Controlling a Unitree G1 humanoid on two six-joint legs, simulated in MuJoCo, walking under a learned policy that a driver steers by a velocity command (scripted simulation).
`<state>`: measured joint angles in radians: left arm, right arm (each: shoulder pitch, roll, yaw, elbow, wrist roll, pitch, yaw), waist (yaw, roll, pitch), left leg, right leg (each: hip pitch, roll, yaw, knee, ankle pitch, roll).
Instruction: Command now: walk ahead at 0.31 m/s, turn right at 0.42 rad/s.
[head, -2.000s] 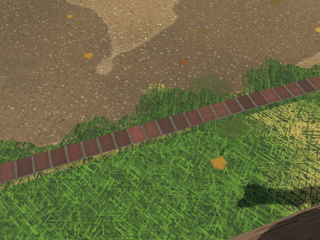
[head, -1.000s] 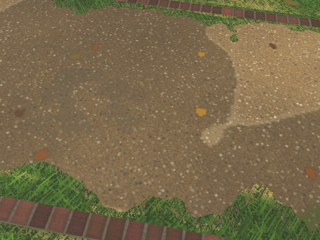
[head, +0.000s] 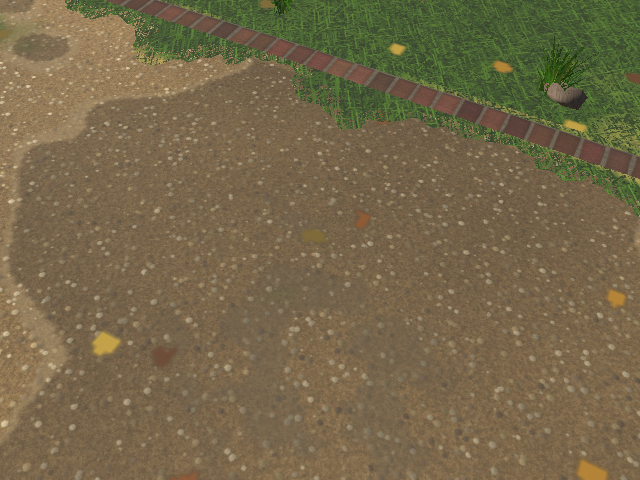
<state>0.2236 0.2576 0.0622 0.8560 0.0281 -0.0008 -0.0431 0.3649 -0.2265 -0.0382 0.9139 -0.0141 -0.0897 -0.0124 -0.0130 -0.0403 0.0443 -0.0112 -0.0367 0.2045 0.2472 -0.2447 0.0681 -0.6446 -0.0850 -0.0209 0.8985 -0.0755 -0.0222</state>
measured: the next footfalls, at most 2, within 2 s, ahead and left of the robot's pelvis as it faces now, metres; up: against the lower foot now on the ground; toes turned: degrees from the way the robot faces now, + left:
right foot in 0.16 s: +0.23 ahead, -0.09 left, +0.00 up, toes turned -10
left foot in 0.68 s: +0.23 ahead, +0.10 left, +0.00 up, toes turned -29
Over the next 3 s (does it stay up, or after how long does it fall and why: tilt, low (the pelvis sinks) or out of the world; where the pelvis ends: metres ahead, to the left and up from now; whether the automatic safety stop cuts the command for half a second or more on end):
stays up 0.25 -0.12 0.00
